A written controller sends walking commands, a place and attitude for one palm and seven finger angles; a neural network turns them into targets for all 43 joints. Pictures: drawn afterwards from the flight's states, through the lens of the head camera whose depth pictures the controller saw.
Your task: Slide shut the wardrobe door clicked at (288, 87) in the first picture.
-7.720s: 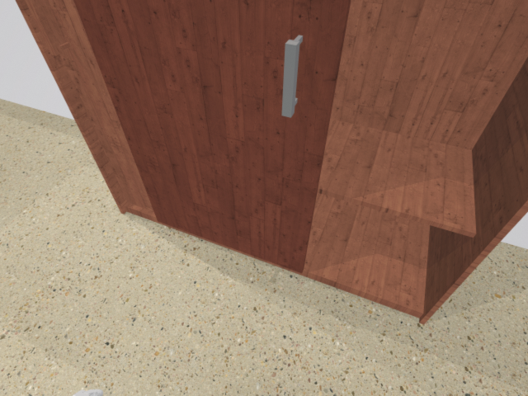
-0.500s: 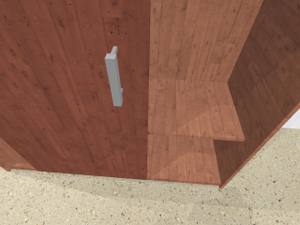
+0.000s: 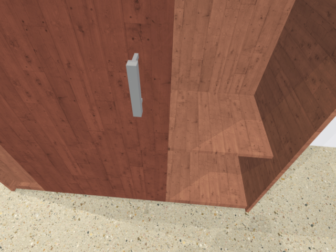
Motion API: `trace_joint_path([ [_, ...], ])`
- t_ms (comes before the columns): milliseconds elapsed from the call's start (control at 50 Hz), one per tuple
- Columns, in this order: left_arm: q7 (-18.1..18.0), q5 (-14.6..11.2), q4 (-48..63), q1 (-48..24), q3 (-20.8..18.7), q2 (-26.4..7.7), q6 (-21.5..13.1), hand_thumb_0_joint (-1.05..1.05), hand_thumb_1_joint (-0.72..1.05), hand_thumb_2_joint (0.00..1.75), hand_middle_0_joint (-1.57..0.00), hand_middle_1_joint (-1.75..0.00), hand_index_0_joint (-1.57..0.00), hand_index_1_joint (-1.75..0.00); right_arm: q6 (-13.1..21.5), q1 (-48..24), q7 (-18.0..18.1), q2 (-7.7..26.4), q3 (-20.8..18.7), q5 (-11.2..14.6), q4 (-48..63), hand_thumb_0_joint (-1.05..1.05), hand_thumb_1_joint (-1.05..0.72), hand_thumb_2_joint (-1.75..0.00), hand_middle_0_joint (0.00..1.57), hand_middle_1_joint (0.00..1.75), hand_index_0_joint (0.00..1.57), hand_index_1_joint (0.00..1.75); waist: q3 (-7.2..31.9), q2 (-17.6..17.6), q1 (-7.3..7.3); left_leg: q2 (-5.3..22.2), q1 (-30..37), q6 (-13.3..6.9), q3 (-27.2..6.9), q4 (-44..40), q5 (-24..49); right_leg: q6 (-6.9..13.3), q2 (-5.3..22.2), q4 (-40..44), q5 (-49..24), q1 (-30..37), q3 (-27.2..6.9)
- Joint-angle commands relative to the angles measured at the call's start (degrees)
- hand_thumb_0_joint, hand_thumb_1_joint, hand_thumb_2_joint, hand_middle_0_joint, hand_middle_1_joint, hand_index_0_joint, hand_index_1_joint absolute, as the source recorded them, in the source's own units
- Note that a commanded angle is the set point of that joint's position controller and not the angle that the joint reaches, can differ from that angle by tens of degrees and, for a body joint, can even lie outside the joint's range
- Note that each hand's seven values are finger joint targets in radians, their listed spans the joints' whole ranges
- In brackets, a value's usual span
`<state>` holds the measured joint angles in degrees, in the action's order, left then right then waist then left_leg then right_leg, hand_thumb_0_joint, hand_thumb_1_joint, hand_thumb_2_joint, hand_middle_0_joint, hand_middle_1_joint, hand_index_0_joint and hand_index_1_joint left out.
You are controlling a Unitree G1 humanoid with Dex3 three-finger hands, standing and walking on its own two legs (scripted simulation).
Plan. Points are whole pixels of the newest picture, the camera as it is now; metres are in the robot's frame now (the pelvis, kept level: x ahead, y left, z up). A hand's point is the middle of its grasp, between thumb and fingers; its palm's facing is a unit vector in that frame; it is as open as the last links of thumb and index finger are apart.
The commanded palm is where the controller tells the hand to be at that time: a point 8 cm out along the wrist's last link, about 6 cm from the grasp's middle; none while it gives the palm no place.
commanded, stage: come to a stop and stand still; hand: left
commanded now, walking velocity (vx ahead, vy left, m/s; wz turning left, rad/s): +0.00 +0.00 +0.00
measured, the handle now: (136, 86) +0.50 +0.13 +0.14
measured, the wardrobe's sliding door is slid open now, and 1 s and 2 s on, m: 0.49 0.49 0.49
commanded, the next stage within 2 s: look again from close up in 0.88 s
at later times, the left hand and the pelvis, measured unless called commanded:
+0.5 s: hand out of the picture -0.05 +0.16 -0.18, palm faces +0.02 -0.99 -0.16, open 7.4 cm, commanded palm none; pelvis +0.00 +0.01 -0.01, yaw +0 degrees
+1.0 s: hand out of the picture +0.03 +0.19 -0.17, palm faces +0.01 -0.98 -0.22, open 7.4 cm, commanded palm none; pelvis +0.01 +0.01 +0.00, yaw -1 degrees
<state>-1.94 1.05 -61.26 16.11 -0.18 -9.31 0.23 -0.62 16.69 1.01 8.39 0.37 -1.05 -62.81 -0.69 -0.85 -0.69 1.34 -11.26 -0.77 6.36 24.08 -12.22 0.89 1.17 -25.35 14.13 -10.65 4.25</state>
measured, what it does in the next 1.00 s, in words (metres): stands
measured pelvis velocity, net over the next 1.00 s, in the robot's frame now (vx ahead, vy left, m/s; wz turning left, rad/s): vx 0.01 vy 0.01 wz -0.01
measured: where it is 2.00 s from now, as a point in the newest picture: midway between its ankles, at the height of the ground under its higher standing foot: outside the picture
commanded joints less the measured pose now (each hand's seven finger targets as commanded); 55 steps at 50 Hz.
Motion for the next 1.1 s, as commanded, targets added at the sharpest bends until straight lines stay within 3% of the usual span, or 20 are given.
trace_joint_path([
  [0, -0.2, -0.2, 0.5, 5.5, -0.6, -4.4, -1.2, 0.00, 0.90, 0.90, -0.20, -0.30, -0.20, -0.30, 1.4, 3.5, 0.3, 5.3, -0.7, 0.4, 1.3, 0.00, -0.90, -0.90, 0.20, 0.30, 0.20, 0.30, -2.8, 2.2, -0.17, 5.8, -1.0, -1.1, -7.3, -7.1, 0.0, 1.1, 4.9, 5.7, -2.0, -2.1, -5.5],
  [360, -0.5, -0.1, -3.1, 10.8, 0.2, -1.1, -1.7, 0.00, 0.90, 0.90, -0.20, -0.30, -0.20, -0.30, 1.8, 7.0, 0.8, 2.8, -0.4, 0.6, -1.3, 0.00, -0.90, -0.90, 0.20, 0.30, 0.20, 0.30, -5.3, 1.4, 0.13, 5.7, -1.2, -1.3, -6.7, -7.9, -2.0, 1.1, 4.6, 6.1, -2.3, -3.5, -5.3],
  [380, -2.3, 0.9, -3.8, 10.4, 1.1, -3.3, -2.8, 0.00, 0.90, 0.90, -0.20, -0.30, -0.20, -0.30, 2.5, -0.3, -0.2, 6.0, -0.4, 0.6, 3.3, 0.00, -0.90, -0.90, 0.20, 0.30, 0.20, 0.30, -9.7, 0.4, -1.19, 6.2, -7.9, 0.7, -4.5, 4.0, 3.3, 0.7, 7.2, 5.9, -11.5, -6.0, -7.2],
  [400, -1.8, 0.1, -1.1, 8.2, 0.2, -5.2, -2.9, 0.00, 0.90, 0.90, -0.20, -0.30, -0.20, -0.30, 1.6, 2.8, -0.4, 2.9, -0.7, 0.4, 4.5, 0.00, -0.90, -0.90, 0.20, 0.30, 0.20, 0.30, -5.0, 2.1, 2.08, 3.2, -3.7, 0.6, -5.8, 2.9, -6.3, 2.1, 8.3, 7.4, 7.1, -8.2, -9.9],
  [420, -1.4, 0.0, -0.1, 6.3, 0.2, -5.0, -3.0, 0.00, 0.90, 0.90, -0.20, -0.30, -0.20, -0.30, 1.5, 5.7, -0.5, 3.5, -0.7, 0.0, 4.0, 0.00, -0.90, -0.90, 0.20, 0.30, 0.20, 0.30, -3.3, 1.7, 3.17, 3.4, -3.4, 0.0, -5.9, 3.0, -6.7, 2.5, 6.9, 5.4, 12.2, -9.6, -8.9],
  [440, -1.2, 0.0, 0.5, 6.1, 0.3, -4.0, -3.0, 0.00, 0.90, 0.90, -0.20, -0.30, -0.20, -0.30, 1.8, 7.0, -0.5, 3.4, -0.8, 0.0, 3.8, 0.00, -0.90, -0.90, 0.20, 0.30, 0.20, 0.30, -2.1, 3.2, 3.32, 3.8, -3.7, -0.6, -6.7, 1.6, -5.5, 2.7, 5.8, 3.2, 9.7, -8.8, -7.6],
  [460, -1.0, -0.2, 0.5, 6.3, 0.1, -4.1, -3.1, 0.00, 0.90, 0.90, -0.20, -0.30, -0.20, -0.30, 2.2, 7.2, -0.5, 3.2, -0.5, -0.1, 3.8, 0.00, -0.90, -0.90, 0.20, 0.30, 0.20, 0.30, -0.1, 7.1, 2.44, 4.1, -4.7, -1.5, -7.4, 0.5, -3.8, 2.8, 5.2, 1.4, 4.9, -5.7, -5.9],
  [480, -0.9, -0.2, 0.3, 7.0, 0.2, -3.7, -3.1, 0.00, 0.90, 0.90, -0.20, -0.30, -0.20, -0.30, 2.5, 6.1, -0.4, 3.2, -0.5, 0.0, 4.2, 0.00, -0.90, -0.90, 0.20, 0.30, 0.20, 0.30, 0.3, 6.1, 1.79, 4.3, -4.9, -1.8, -7.9, -0.1, -2.3, 2.7, 4.7, 0.5, 2.5, -4.4, -5.7],
  [520, -0.7, -0.3, -0.1, 7.0, 0.4, -2.6, -3.0, 0.00, 0.90, 0.90, -0.20, -0.30, -0.20, -0.30, 2.7, 5.8, -0.2, 3.9, -0.5, 0.2, 4.5, 0.00, -0.90, -0.90, 0.20, 0.30, 0.20, 0.30, -1.0, 0.7, 1.51, 4.7, -4.8, -2.1, -8.0, -0.7, -0.5, 2.3, 4.5, 0.1, 0.4, -4.1, -5.3],
  [560, -0.7, -0.2, -0.2, 6.3, 0.5, -2.5, -2.8, 0.00, 0.90, 0.90, -0.20, -0.30, -0.20, -0.30, 2.9, 5.8, 0.0, 4.1, -0.5, 0.2, 4.1, 0.00, -0.90, -0.90, 0.20, 0.30, 0.20, 0.30, -2.7, 0.2, 1.28, 4.8, -5.0, -2.2, -8.1, -1.5, 1.8, 2.0, 4.4, -0.1, -2.0, -3.8, -5.0],
  [700, -0.7, -0.3, 0.5, 5.2, 0.1, -3.9, -2.1, 0.00, 0.90, 0.90, -0.20, -0.30, -0.20, -0.30, 2.8, 4.3, 0.0, 5.3, -0.4, 0.1, 2.5, 0.00, -0.90, -0.90, 0.20, 0.30, 0.20, 0.30, -4.7, 1.4, 0.70, 4.8, -3.8, -1.7, -7.3, -4.1, 1.2, 1.5, 4.7, 0.9, -2.2, -3.6, -5.3],
  [780, -0.6, -0.2, 0.8, 4.8, -0.1, -4.6, -2.1, 0.00, 0.90, 0.90, -0.20, -0.30, -0.20, -0.30, 2.8, 3.6, 0.0, 5.7, -0.3, 0.2, 1.9, 0.00, -0.90, -0.90, 0.20, 0.30, 0.20, 0.30, -3.8, -0.4, 0.42, 4.8, -2.9, -1.7, -6.8, -4.3, 2.6, 1.3, 5.1, 1.6, -3.6, -2.6, -5.6],
  [900, -0.6, -0.3, 0.8, 4.4, -0.1, -5.3, -2.1, 0.00, 0.90, 0.90, -0.20, -0.30, -0.20, -0.30, 2.9, 3.0, 0.0, 6.1, -0.3, 0.2, 1.0, 0.00, -0.90, -0.90, 0.20, 0.30, 0.20, 0.30, -2.0, 0.4, 0.49, 5.0, -0.4, -1.4, -6.3, -4.1, 5.5, 1.1, 5.4, 2.2, -6.4, -1.5, -5.7],
  [1080, -0.7, -0.3, -0.3, 4.7, 0.1, -5.0, -2.1, 0.00, 0.90, 0.90, -0.20, -0.30, -0.20, -0.30, 2.6, 2.6, 0.2, 5.8, -0.3, 0.4, -0.3, 0.00, -0.90, -0.90, 0.20, 0.30, 0.20, 0.30, -3.1, 0.7, 0.66, 5.2, 0.8, -1.1, -5.6, -4.5, 5.8, 1.1, 5.4, 3.6, -7.9, -1.6, -6.0],
])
